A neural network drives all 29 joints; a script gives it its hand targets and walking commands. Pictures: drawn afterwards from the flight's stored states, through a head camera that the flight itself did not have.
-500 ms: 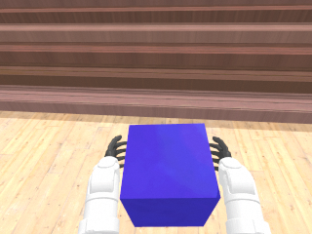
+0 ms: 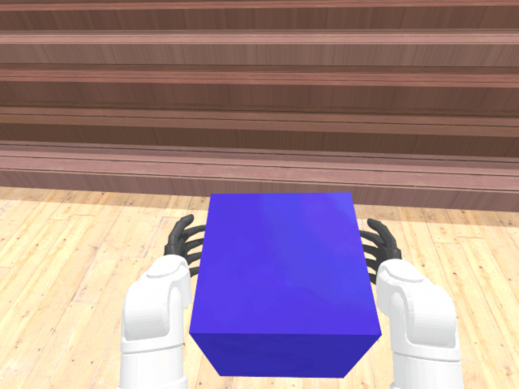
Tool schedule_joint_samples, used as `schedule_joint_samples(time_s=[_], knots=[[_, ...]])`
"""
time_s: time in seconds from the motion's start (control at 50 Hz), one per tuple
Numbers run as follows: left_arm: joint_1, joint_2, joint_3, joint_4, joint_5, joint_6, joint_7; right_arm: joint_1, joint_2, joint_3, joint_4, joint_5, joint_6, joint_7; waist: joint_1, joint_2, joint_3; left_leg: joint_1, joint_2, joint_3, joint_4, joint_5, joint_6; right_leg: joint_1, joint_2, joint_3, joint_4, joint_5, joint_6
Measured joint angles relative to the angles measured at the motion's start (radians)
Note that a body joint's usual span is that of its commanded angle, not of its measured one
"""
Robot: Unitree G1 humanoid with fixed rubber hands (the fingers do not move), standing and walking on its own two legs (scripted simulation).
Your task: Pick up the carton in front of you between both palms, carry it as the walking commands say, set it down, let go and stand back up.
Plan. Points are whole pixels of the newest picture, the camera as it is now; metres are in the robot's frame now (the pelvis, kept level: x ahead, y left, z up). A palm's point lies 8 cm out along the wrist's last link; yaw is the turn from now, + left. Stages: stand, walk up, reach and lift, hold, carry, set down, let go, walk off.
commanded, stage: carry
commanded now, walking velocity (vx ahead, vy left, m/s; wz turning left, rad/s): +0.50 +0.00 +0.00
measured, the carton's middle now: (280, 290) +0.28 +0.00 +0.01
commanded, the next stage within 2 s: none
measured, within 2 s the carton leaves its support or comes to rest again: neither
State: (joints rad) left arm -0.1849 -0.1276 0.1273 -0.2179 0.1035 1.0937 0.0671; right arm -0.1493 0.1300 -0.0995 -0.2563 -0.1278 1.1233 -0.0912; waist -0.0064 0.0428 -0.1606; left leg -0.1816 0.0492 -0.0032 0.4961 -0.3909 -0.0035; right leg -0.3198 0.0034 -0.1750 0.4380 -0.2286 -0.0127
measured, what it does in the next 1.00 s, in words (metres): walks ahead: left foot, then right foot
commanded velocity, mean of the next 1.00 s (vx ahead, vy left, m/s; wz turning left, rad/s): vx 0.50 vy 0.00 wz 0.00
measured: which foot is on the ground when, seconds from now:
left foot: down 0.00-0.00, up 0.02-0.30, down 0.32-0.82, up 0.84-1.00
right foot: down 0.00-0.32, up 0.34-0.78, down 0.80-1.00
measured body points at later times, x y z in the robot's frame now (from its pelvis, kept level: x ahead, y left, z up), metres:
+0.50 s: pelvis +0.28 +0.06 +0.01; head +0.30 +0.07 +0.46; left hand +0.57 +0.21 +0.07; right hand +0.56 -0.10 +0.07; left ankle +0.29 +0.13 -0.74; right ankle +0.21 -0.07 -0.65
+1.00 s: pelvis +0.62 +0.02 +0.01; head +0.65 +0.01 +0.46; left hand +0.89 +0.19 +0.09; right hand +0.91 -0.11 +0.08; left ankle +0.57 +0.16 -0.65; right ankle +0.63 -0.05 -0.74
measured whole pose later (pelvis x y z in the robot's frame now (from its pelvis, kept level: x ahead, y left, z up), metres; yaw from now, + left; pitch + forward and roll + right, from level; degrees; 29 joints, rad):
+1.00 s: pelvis +0.62 +0.02 +0.01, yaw +3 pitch +4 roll +1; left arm -0.17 -0.14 0.11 -0.40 0.09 1.20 0.09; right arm -0.17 0.13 -0.10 -0.40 -0.11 1.23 -0.09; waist 0.03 0.01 -0.02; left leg -0.53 0.10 0.07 1.07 -0.27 0.02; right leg -0.26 -0.04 -0.26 0.36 -0.19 -0.08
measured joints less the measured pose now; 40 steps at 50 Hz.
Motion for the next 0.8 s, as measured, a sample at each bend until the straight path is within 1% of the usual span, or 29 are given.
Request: schedule_joint_samples(time_s=[0.02, 0.06, 0.08, 0.1, 0.12, 0.16, 0.2, 0.24, 0.28, 0.3, 0.32, 0.34, 0.36, 0.38, 0.4, 0.42, 0.44, 0.46, 0.5, 0.58, 0.64, 0.7, 0.76, 0.78, 0.8], knots=[[0.004, -0.015, -0.009, -0.011, 0.008, 0.005, 0.001, 0.014, -0.004, -0.013, -0.029, 0.010, 0.012, 0.001, -0.002, 0.003, -0.005, -0.035, 0.008, 0.015, 0.090, -0.025, 0.003, 0.005, -0.001, -0.014, 0.008, 0.031, -0.017], [0.023, -0.009, -0.044, -0.027, 0.015, 0.028, 0.004, 0.040, -0.001, -0.027, -0.059, 0.022, 0.038, 0.001, -0.004, -0.017, -0.012, -0.131, 0.003, 0.048, 0.301, -0.073, 0.014, 0.028, -0.015, -0.026, 0.019, -0.019, -0.032], [0.035, -0.006, -0.052, -0.039, 0.015, 0.045, 0.007, 0.048, -0.001, -0.025, -0.065, 0.025, 0.052, 0.001, -0.002, -0.031, -0.013, -0.179, 0.000, 0.065, 0.381, -0.085, 0.020, 0.048, -0.023, -0.026, 0.005, -0.040, -0.031], [0.047, -0.004, -0.057, -0.054, 0.014, 0.061, 0.013, 0.052, -0.002, -0.021, -0.069, 0.029, 0.066, 0.000, 0.000, -0.042, -0.012, -0.223, 0.001, 0.081, 0.428, -0.082, 0.022, 0.072, -0.029, -0.023, -0.018, -0.050, -0.026], [0.055, -0.003, -0.057, -0.071, 0.012, 0.078, 0.017, 0.051, -0.002, -0.017, -0.072, 0.032, 0.078, 0.000, 0.005, -0.051, -0.009, -0.260, 0.004, 0.096, 0.440, -0.065, 0.020, 0.099, -0.034, -0.020, -0.047, -0.050, -0.018], [0.058, -0.003, -0.050, -0.105, 0.007, 0.104, 0.024, 0.040, -0.002, -0.012, -0.080, 0.037, 0.095, 0.000, 0.017, -0.063, 0.002, -0.318, 0.013, 0.116, 0.391, -0.006, 0.011, 0.154, -0.043, -0.012, -0.102, -0.047, -0.003], [0.047, -0.004, -0.040, -0.129, 0.003, 0.118, 0.027, 0.024, -0.001, -0.011, -0.092, 0.038, 0.104, 0.000, 0.028, -0.067, 0.014, -0.356, 0.020, 0.130, 0.290, 0.057, 0.004, 0.206, -0.051, -0.007, -0.137, -0.059, 0.008], [0.031, -0.005, -0.031, -0.142, -0.001, 0.126, 0.028, 0.009, 0.001, -0.012, -0.105, 0.036, 0.109, -0.001, 0.035, -0.068, 0.023, -0.372, 0.022, 0.149, 0.176, 0.126, 0.004, 0.256, -0.060, -0.005, -0.151, -0.088, 0.025], [0.015, -0.007, -0.022, -0.149, -0.004, 0.133, 0.028, -0.004, 0.002, -0.014, -0.113, 0.033, 0.116, -0.001, 0.039, -0.071, 0.031, -0.358, 0.016, 0.183, 0.075, 0.198, 0.008, 0.299, -0.075, -0.001, -0.130, -0.139, 0.046], [0.007, -0.008, -0.017, -0.152, -0.004, 0.137, 0.028, -0.013, 0.003, -0.015, -0.115, 0.031, 0.119, -0.001, 0.040, -0.073, 0.035, -0.337, 0.009, 0.206, 0.032, 0.217, 0.013, 0.313, -0.087, 0.004, -0.094, -0.178, 0.059], [-0.001, -0.009, -0.009, -0.156, -0.005, 0.140, 0.028, -0.025, 0.005, -0.016, -0.113, 0.030, 0.122, 0.000, 0.039, -0.073, 0.038, -0.311, 0.002, 0.226, 0.009, 0.239, 0.030, 0.315, -0.100, 0.012, -0.029, -0.229, 0.068], [-0.009, -0.006, 0.002, -0.153, -0.006, 0.140, 0.028, -0.038, 0.007, -0.013, -0.097, 0.028, 0.116, 0.000, 0.033, -0.083, 0.041, -0.306, -0.004, 0.242, 0.038, 0.278, 0.059, 0.287, -0.126, 0.020, 0.081, -0.274, 0.068], [-0.014, 0.001, 0.012, -0.144, -0.010, 0.140, 0.028, -0.050, 0.009, -0.009, -0.074, 0.023, 0.109, 0.000, 0.024, -0.088, 0.045, -0.307, -0.007, 0.252, 0.080, 0.253, 0.079, 0.226, -0.133, 0.051, 0.238, -0.274, 0.064], [-0.019, 0.006, 0.019, -0.132, -0.013, 0.143, 0.028, -0.059, 0.011, -0.005, -0.054, 0.018, 0.108, -0.001, 0.019, -0.084, 0.053, -0.297, -0.005, 0.258, 0.099, 0.214, 0.091, 0.150, -0.122, 0.084, 0.403, -0.264, 0.053], [-0.021, 0.006, 0.025, -0.120, -0.014, 0.145, 0.028, -0.062, 0.011, -0.004, -0.041, 0.015, 0.109, -0.001, 0.015, -0.077, 0.062, -0.278, -0.004, 0.262, 0.093, 0.185, 0.096, 0.073, -0.108, 0.102, 0.541, -0.249, 0.039], [-0.022, 0.001, 0.030, -0.112, -0.013, 0.147, 0.027, -0.058, 0.011, -0.004, -0.036, 0.013, 0.112, -0.001, 0.011, -0.071, 0.070, -0.253, -0.005, 0.264, 0.070, 0.170, 0.096, 0.002, -0.100, 0.107, 0.639, -0.223, 0.025], [-0.020, -0.010, 0.034, -0.108, -0.009, 0.145, 0.027, -0.050, 0.010, -0.006, -0.040, 0.014, 0.113, -0.001, 0.006, -0.065, 0.078, -0.223, -0.007, 0.265, 0.036, 0.173, 0.085, -0.060, -0.097, 0.103, 0.691, -0.189, 0.014], [-0.016, -0.015, 0.030, -0.109, -0.006, 0.142, 0.027, -0.041, 0.008, -0.009, -0.047, 0.017, 0.112, -0.001, 0.001, -0.061, 0.086, -0.192, -0.010, 0.265, -0.001, 0.176, 0.081, -0.112, -0.097, 0.097, 0.705, -0.153, 0.007], [-0.008, -0.012, 0.010, -0.116, -0.004, 0.131, 0.025, -0.025, 0.006, -0.012, -0.068, 0.023, 0.104, -0.001, -0.010, -0.051, 0.099, -0.128, -0.014, 0.259, -0.073, 0.178, 0.080, -0.193, -0.099, 0.083, 0.659, -0.096, 0.002], [0.003, -0.009, -0.019, -0.146, 0.004, 0.106, 0.023, -0.008, 0.004, -0.014, -0.112, 0.034, 0.084, -0.002, -0.025, -0.037, 0.103, -0.009, -0.014, 0.240, -0.181, 0.164, 0.066, -0.287, -0.101, 0.064, 0.471, -0.002, 0.007], [0.015, -0.008, -0.027, -0.171, 0.007, 0.099, 0.021, -0.006, 0.003, -0.010, -0.128, 0.039, 0.078, -0.002, -0.023, -0.037, 0.092, 0.081, -0.014, 0.231, -0.228, 0.127, 0.047, -0.306, -0.100, 0.044, 0.307, 0.073, 0.009], [0.033, -0.005, -0.029, -0.185, 0.008, 0.102, 0.020, -0.001, 0.003, 0.000, -0.129, 0.036, 0.083, 0.001, -0.016, -0.039, 0.076, 0.175, -0.012, 0.227, -0.253, 0.070, 0.021, -0.286, -0.089, 0.004, 0.168, 0.144, 0.002], [0.042, -0.004, -0.027, -0.182, 0.006, 0.112, 0.020, 0.004, 0.002, 0.008, -0.124, 0.028, 0.095, 0.003, -0.010, -0.032, 0.069, 0.258, 0.000, 0.214, -0.225, -0.017, -0.012, -0.224, -0.064, -0.046, 0.067, 0.183, -0.014], [0.039, -0.004, -0.025, -0.175, 0.005, 0.115, 0.019, 0.005, 0.002, 0.008, -0.123, 0.025, 0.100, 0.004, -0.007, -0.030, 0.070, 0.271, 0.011, 0.207, -0.173, -0.063, -0.023, -0.186, -0.051, -0.068, 0.035, 0.171, -0.019], [0.034, -0.005, -0.027, -0.161, 0.004, 0.113, 0.019, 0.004, 0.000, 0.004, -0.120, 0.022, 0.102, 0.004, 0.000, -0.019, 0.070, 0.260, 0.030, 0.198, -0.077, -0.113, -0.028, -0.160, -0.040, -0.083, 0.036, 0.170, -0.042]])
